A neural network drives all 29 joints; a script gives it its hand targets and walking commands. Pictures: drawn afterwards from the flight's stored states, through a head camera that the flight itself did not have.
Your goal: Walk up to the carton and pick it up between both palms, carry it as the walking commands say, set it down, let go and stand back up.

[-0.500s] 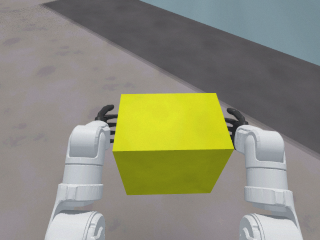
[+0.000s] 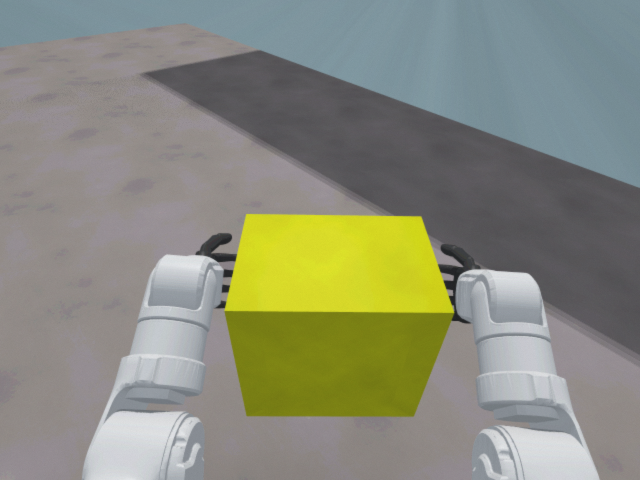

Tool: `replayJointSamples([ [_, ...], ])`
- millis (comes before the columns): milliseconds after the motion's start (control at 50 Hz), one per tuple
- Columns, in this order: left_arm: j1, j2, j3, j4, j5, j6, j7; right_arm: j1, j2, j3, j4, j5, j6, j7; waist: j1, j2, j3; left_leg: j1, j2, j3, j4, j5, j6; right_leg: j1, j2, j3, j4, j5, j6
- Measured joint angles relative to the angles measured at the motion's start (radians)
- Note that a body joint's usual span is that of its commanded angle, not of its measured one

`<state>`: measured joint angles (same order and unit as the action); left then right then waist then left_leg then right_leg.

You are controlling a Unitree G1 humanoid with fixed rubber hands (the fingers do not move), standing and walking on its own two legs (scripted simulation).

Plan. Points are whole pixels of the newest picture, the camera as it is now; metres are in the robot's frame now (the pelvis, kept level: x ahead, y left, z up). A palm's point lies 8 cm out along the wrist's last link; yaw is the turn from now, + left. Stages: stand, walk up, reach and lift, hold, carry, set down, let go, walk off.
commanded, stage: carry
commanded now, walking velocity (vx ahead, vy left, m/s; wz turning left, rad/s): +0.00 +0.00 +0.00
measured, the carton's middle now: (332, 318) +0.35 +0.00 +0.04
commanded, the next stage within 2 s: none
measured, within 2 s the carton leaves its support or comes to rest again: neither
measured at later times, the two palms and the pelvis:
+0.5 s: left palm (199, 263) +0.38 +0.18 +0.11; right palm (445, 274) +0.38 -0.15 +0.11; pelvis +0.03 +0.01 +0.00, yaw +0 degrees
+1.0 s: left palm (199, 267) +0.38 +0.18 +0.11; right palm (444, 275) +0.38 -0.15 +0.11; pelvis +0.04 +0.01 +0.00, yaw +0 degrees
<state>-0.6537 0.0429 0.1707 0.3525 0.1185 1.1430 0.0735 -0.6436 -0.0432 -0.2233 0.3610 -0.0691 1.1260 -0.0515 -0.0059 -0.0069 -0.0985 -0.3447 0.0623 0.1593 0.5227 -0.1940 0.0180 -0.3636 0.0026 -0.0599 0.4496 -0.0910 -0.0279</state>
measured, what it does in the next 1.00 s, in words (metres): stands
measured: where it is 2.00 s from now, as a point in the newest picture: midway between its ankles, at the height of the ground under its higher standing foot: outside the picture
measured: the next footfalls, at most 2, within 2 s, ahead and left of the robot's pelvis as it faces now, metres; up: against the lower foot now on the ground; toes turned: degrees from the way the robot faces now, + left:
none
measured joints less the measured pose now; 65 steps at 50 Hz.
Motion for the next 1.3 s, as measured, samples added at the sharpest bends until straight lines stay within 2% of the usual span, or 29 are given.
replayJointSamples([
  [140, 0.023, -0.001, -0.008, -0.018, -0.004, -0.044, 0.001, 0.021, 0.014, -0.01, -0.019, -0.009, -0.044, 0.003, 0.015, -0.007, 0.01, 0.003, -0.013, 0.004, -0.01, 0.015, 0.016, -0.002, -0.011, 0.004, 0.005, -0.004, 0.01],
  [280, 0.017, 0.015, -0.026, -0.062, -0.036, -0.034, 0.013, 0.03, 0.006, 0.005, -0.082, 0.009, -0.032, -0.004, 0.027, -0.002, 0.029, 0.01, -0.014, 0.003, -0.002, -0.005, 0.022, 0.007, -0.013, 0.004, 0.011, -0.024, 0.015],
  [440, 0.009, 0.005, -0.017, -0.06, -0.031, -0.022, 0.017, 0.029, 0.002, -0.004, -0.089, 0.017, -0.015, -0.01, 0.02, 0.003, 0.029, 0.018, -0.011, 0.003, 0.022, -0.038, 0.02, 0.013, -0.011, 0.006, 0.034, -0.055, 0.018],
  [600, 0.042, -0.024, 0.0, -0.043, -0.005, -0.065, 0.015, 0.053, 0.011, -0.017, -0.061, 0.007, -0.056, -0.004, 0.011, 0.003, 0.027, 0.033, -0.007, 0.005, 0.026, -0.054, 0.018, 0.028, -0.008, 0.008, 0.037, -0.069, 0.018],
  [760, 0.081, -0.037, 0.001, -0.07, -0.002, -0.097, 0.016, 0.086, 0.016, -0.008, -0.08, 0.006, -0.089, 0.0, 0.013, 0.005, 0.031, 0.045, -0.005, 0.005, 0.022, -0.057, 0.016, 0.04, -0.005, 0.008, 0.03, -0.071, 0.017],
  [1300, 0.097, -0.035, -0.01, -0.087, -0.013, -0.075, 0.021, 0.094, 0.012, 0.0, -0.095, 0.008, -0.063, 0.0, 0.023, 0.009, 0.017, 0.064, -0.017, 0.0, -0.007, -0.043, 0.021, 0.061, -0.015, 0.003, 0.008, -0.063, 0.023],
])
